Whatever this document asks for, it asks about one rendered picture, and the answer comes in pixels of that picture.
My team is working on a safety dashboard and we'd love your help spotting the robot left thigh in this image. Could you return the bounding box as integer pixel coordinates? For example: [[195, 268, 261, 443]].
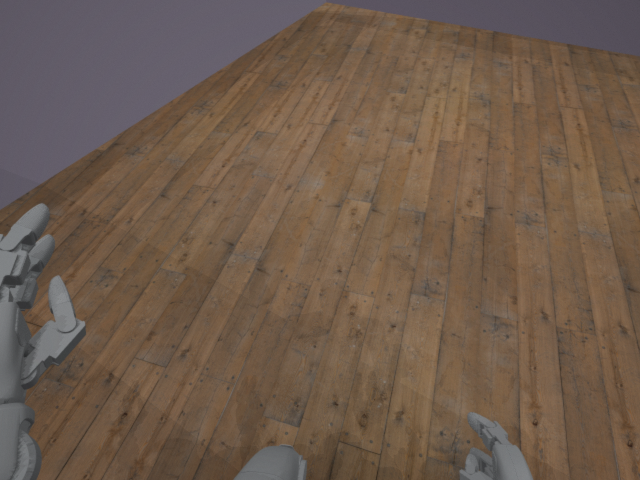
[[233, 446, 307, 480]]

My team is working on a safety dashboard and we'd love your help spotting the left robot forearm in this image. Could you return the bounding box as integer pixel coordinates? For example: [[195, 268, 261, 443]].
[[0, 403, 42, 480]]

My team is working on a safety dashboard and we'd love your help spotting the left robot hand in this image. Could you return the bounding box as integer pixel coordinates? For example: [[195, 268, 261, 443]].
[[0, 203, 86, 404]]

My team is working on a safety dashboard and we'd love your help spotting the right robot hand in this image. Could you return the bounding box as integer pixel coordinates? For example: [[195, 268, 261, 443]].
[[459, 412, 533, 480]]

